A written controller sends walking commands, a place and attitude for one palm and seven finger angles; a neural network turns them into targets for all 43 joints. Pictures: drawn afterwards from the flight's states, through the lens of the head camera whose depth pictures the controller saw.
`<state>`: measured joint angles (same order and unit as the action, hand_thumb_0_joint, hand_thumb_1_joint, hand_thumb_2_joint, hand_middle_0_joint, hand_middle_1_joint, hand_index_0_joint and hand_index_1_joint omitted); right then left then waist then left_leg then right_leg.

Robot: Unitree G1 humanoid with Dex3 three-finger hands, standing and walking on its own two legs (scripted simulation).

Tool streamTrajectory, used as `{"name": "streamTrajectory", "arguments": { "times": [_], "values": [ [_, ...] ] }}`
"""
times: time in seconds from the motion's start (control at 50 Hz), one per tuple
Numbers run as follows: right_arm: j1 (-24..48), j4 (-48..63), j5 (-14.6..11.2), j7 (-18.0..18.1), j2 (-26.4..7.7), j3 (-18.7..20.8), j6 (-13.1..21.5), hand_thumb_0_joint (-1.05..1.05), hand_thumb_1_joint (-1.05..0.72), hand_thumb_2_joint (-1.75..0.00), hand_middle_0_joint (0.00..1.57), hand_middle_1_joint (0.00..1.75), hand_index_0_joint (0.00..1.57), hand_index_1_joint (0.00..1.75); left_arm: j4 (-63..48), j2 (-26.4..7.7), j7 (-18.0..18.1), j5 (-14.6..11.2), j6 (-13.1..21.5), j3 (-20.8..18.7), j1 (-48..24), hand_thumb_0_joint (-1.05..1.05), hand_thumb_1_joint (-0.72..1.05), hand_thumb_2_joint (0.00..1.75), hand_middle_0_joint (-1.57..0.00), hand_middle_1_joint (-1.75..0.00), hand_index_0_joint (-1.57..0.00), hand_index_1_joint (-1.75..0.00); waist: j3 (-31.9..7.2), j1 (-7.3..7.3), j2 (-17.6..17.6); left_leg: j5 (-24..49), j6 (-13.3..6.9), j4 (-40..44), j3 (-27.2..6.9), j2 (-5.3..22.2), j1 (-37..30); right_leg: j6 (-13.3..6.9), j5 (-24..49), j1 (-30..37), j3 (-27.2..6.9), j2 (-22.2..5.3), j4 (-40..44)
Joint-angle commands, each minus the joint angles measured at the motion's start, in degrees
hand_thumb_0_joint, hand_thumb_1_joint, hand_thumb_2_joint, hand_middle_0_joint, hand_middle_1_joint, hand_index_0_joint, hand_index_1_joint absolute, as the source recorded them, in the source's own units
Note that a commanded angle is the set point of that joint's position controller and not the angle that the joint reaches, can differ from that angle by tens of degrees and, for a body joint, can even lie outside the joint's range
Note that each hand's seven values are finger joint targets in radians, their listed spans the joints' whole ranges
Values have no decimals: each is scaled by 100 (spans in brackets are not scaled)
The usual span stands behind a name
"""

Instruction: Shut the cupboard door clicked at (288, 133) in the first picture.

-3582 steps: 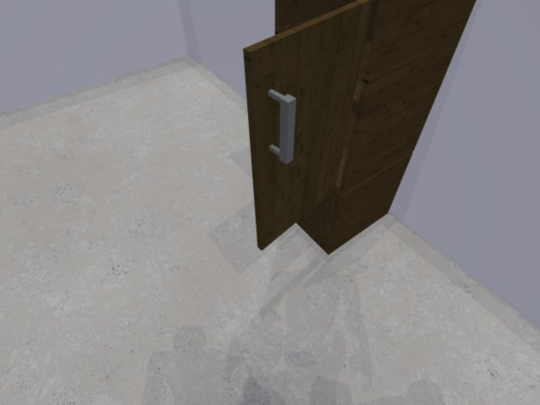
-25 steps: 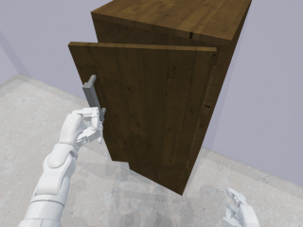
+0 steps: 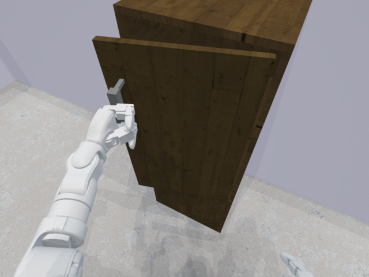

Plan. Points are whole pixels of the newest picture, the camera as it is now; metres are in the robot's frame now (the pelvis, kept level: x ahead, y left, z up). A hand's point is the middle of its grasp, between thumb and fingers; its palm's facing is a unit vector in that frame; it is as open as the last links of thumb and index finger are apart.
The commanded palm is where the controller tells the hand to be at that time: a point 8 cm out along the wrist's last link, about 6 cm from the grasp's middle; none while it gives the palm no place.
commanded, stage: push the door shut along its arc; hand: left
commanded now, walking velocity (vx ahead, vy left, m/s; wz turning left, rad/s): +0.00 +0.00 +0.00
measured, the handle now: (123, 110) +0.47 +0.16 +0.11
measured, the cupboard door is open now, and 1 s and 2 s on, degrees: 16 2 0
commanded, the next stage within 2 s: pull the fist back off the door in 1.22 s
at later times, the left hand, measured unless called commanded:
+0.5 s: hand (158, 110) +0.46 +0.08 +0.11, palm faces -0.38 -0.92 -0.04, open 3.1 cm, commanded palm +0.46 +0.13 +0.11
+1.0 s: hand (168, 104) +0.48 +0.05 +0.12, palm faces -0.46 -0.89 -0.04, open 3.2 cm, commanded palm +0.50 +0.09 +0.11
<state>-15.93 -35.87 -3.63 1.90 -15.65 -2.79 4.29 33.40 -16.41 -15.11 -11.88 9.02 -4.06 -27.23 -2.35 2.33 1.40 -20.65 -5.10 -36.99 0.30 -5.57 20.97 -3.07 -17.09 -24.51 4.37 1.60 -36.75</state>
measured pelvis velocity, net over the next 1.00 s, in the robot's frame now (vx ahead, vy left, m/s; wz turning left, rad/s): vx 0.00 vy -0.02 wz -0.01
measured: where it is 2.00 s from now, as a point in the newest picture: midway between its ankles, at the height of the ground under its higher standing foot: outside the picture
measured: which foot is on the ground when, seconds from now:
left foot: down 0.00-1.00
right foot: down 0.00-1.00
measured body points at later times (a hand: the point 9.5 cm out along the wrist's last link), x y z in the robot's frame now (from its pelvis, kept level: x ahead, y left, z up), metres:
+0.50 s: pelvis +0.00 +0.00 -0.01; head +0.06 +0.00 +0.44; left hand +0.47 +0.13 +0.12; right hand +0.04 -0.27 -0.12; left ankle -0.02 +0.06 -0.72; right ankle +0.02 -0.09 -0.72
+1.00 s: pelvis +0.00 -0.02 -0.01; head +0.08 -0.02 +0.43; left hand +0.50 +0.10 +0.12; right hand +0.04 -0.29 -0.13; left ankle -0.02 +0.06 -0.72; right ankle +0.02 -0.09 -0.72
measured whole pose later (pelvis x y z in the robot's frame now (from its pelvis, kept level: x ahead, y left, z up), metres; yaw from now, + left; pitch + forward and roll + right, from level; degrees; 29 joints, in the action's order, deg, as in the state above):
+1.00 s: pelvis +0.00 -0.02 -0.01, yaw +0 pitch +13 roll +0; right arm -19.9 -39.4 -1.7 2.2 -16.9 -2.3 3.6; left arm 66.2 -21.5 -26.6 -10.6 13.0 -5.2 -57.3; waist -3.7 8.3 0.7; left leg -22.9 -4.0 -43.1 0.5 -4.3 33.0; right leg -4.5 -18.6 -36.4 4.7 2.7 -42.0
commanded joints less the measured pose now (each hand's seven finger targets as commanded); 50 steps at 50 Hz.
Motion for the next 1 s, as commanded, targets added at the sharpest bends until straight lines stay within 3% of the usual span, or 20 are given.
{"name": "streamTrajectory", "arguments": {
  "times": [0.0, 0.1, 0.16, 0.22, 0.24, 0.26, 0.28, 0.32, 0.4, 0.46, 0.52, 0.58, 0.62, 0.66, 0.76, 0.8, 0.86, 0.92, 0.94, 0.98],
  "values": [
    [76, 613, 17, 44, -804, 301, 269, 0, -90, -90, 20, 30, 20, 30, -610, -312, -224, -76, 441, 208, -3281, 0, 90, 90, -130, -150, -130, -150, -1537, 480, -52, 1516, 420, 441, -663, 531, -981, 53, 897, -115, -283, -111, 317],
    [-88, 439, 54, 43, -886, 303, 287, 0, -90, -90, 20, 30, 20, 30, 264, -360, -340, -129, 613, 126, -4035, 0, 90, 90, -130, -150, -130, -150, -1478, 549, -238, 1337, 406, 410, -732, 509, -829, 24, 767, -349, -261, -99, 223],
    [-209, 380, 77, 27, -915, 338, 315, 0, -90, -90, 20, 30, 20, 30, 525, -273, -442, -102, 751, 216, -4316, 0, 90, 90, -130, -150, -130, -150, -1755, 576, -134, 1651, 460, 322, -788, 530, -1057, 17, 863, -529, -243, -96, 95],
    [-338, 314, 112, 1, -937, 348, 299, 0, -90, -90, 20, 30, 20, 30, 804, -446, -502, -60, 854, 74, -4569, 0, 90, 90, -130, -150, -130, -150, -1905, 585, -93, 1783, 472, 213, -739, 504, -978, 17, 973, -557, -270, -93, 10],
    [-415, 279, 132, 15, -975, 357, 261, 0, -90, -90, 20, 30, 20, 30, 956, -699, -497, -35, 873, -118, -4607, 0, 90, 90, -130, -150, -130, -150, -1897, 553, -181, 1791, 466, 204, -725, 507, -876, 12, 1000, -487, -272, -94, -6],
    [-425, 287, 124, 4, -963, 343, 260, 0, -90, -90, 20, 30, 20, 30, 1046, -664, -525, -32, 882, -89, -4718, 0, 90, 90, -130, -150, -130, -150, -1869, 587, -118, 1830, 467, 198, -716, 494, -809, 8, 1049, -500, -270, -89, -35],
    [-483, 271, 133, 6, -979, 354, 240, 0, -90, -90, 20, 30, 20, 30, 1258, -870, -519, -47, 865, -336, -4707, 0, 90, 90, -130, -150, -130, -150, -1860, 559, -299, 1773, 446, 180, -684, 495, -663, 16, 1068, -428, -284, -85, -35],
    [-537, 283, 143, 2, -977, 347, 220, 0, -90, -90, 20, 30, 20, 30, 1266, -984, -519, -34, 926, -408, -5017, 0, 90, 90, -130, -150, -130, -150, -1968, 599, -296, 1709, 410, 163, -636, 468, -512, 28, 1140, -302, -322, -89, -55],
    [-666, 342, 168, -11, -984, 383, 207, 0, -90, -90, 20, 30, 20, 30, 1180, -1063, -638, 11, 1026, -471, -4945, 0, 90, 90, -130, -150, -130, -150, -2450, 519, 62, 2270, 453, 45, -589, 485, -780, 29, 1487, -229, -337, -72, -148],
    [-768, 338, 173, -7, -1006, 402, 155, 0, -90, -90, 20, 30, 20, 30, 1289, -1195, -752, 7, 1003, -575, -4826, 0, 90, 90, -130, -150, -130, -150, -2515, 534, -80, 2560, 423, -36, -521, 492, -697, 46, 1774, -112, -343, -40, -172],
    [-855, 310, 180, -29, -1014, 417, 100, 0, -90, -90, 20, 30, 20, 30, 1556, -1062, -808, 22, 912, -477, -4931, 0, 90, 90, -130, -150, -130, -150, -2138, 618, -203, 2156, 363, -13, -449, 478, -381, 74, 1631, -242, -357, -22, -94],
    [-952, 335, 195, -18, -1043, 435, 52, 0, -90, -90, 20, 30, 20, 30, 1572, -1466, -787, 55, 882, -824, -4974, 0, 90, 90, -130, -150, -130, -150, -2319, 554, -259, 2172, 320, -36, -394, 444, -254, 67, 1827, 42, -410, -22, -106],
    [-972, 358, 199, -12, -1020, 435, 34, 0, -90, -90, 20, 30, 20, 30, 1430, -1501, -804, 91, 923, -812, -5107, 0, 90, 90, -130, -150, -130, -150, -2457, 569, -139, 2110, 297, -51, -326, 423, -230, 69, 1920, 147, -442, -34, -105],
    [-975, 355, 202, -6, -994, 430, 21, 0, -90, -90, 20, 30, 20, 30, 1336, -1297, -847, 104, 959, -607, -5277, 0, 90, 90, -130, -150, -130, -150, -2510, 627, 54, 2312, 307, -93, -345, 435, -437, 69, 2000, -20, -404, -10, -127],
    [-1030, 224, 199, 19, -1010, 444, 8, 0, -90, -90, 20, 30, 20, 30, 1527, -1091, -951, 81, 895, -382, -5690, 0, 90, 90, -130, -150, -130, -150, -2430, 819, -12, 2119, 241, -202, -309, 407, -432, 113, 1941, -221, -432, 27, -59],
    [-1087, 174, 216, 38, -1049, 444, 14, 0, -90, -90, 20, 30, 20, 30, 1641, -1316, -1001, 77, 857, -540, -5847, 0, 90, 90, -130, -150, -130, -150, -2462, 843, -229, 1925, 211, -201, -298, 382, -205, 123, 1938, -60, -467, 16, -51],
    [-992, 127, 209, 81, -1037, 412, 44, 0, -90, -90, 20, 30, 20, 30, 1731, -1007, -1133, 24, 815, -250, -6130, 0, 90, 90, -130, -150, -130, -150, -2428, 931, -81, 1788, 192, -253, -313, 342, -243, 125, 1811, -246, -458, 15, -50],
    [-1040, 9, 216, 121, -1089, 394, 92, 0, -90, -90, 20, 30, 20, 30, 1955, -1177, -1208, 6, 763, -314, -6430, 0, 90, 90, -130, -150, -130, -150, -2261, 1050, -217, 1471, 176, -311, -325, 331, 23, 127, 1531, -401, -485, 1, -40],
    [-1019, -16, 204, 140, -1073, 382, 104, 0, -90, -90, 20, 30, 20, 30, 1969, -865, -1249, -26, 763, -53, -6635, 0, 90, 90, -130, -150, -130, -150, -2234, 1099, 38, 1543, 172, -333, -320, 317, -85, 102, 1512, -589, -455, 5, -84],
    [-1002, -62, 227, 134, -1101, 384, 180, 0, -90, -90, 20, 30, 20, 30, 1960, -802, -1275, -45, 743, 3, -6775, 0, 90, 90, -130, -150, -130, -150, -2361, 1120, 97, 1532, 192, -394, -405, 326, -273, 98, 1347, -845, -410, 21, -117]
  ]
}}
